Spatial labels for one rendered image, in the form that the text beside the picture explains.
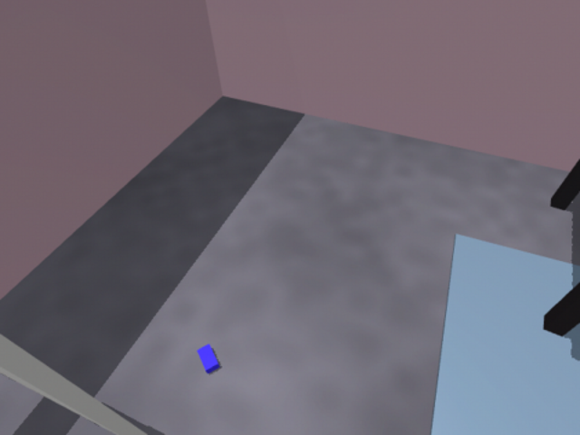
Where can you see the small box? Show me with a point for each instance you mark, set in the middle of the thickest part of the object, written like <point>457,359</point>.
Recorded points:
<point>208,358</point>

